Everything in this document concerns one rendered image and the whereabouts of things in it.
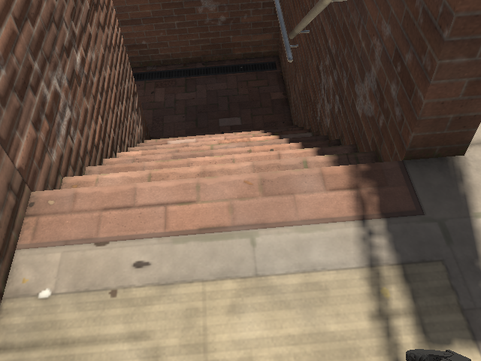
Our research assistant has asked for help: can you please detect stairs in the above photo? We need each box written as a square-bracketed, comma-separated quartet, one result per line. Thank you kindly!
[61, 125, 379, 190]

